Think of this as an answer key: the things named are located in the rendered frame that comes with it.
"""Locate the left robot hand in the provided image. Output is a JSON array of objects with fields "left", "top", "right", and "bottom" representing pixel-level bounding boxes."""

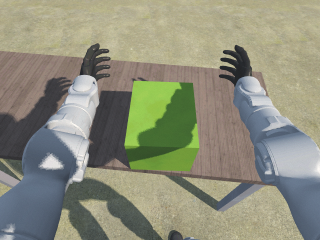
[{"left": 79, "top": 43, "right": 111, "bottom": 81}]

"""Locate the robot left forearm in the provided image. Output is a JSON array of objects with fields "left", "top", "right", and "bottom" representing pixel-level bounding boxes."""
[{"left": 22, "top": 75, "right": 100, "bottom": 174}]

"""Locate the carton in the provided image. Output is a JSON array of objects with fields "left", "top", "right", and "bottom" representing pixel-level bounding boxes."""
[{"left": 124, "top": 81, "right": 200, "bottom": 171}]

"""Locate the right robot upper arm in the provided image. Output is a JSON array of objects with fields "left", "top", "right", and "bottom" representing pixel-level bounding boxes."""
[{"left": 254, "top": 132, "right": 320, "bottom": 240}]

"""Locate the right robot hand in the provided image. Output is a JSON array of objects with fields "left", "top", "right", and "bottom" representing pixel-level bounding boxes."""
[{"left": 219, "top": 45, "right": 252, "bottom": 87}]

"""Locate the table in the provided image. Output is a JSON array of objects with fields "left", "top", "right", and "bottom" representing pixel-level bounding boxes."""
[{"left": 0, "top": 51, "right": 275, "bottom": 212}]

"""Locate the robot right forearm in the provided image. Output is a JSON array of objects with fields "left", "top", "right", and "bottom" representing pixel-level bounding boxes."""
[{"left": 233, "top": 76, "right": 320, "bottom": 157}]

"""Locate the left robot upper arm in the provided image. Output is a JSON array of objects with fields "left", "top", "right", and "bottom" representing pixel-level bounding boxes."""
[{"left": 0, "top": 128, "right": 90, "bottom": 240}]

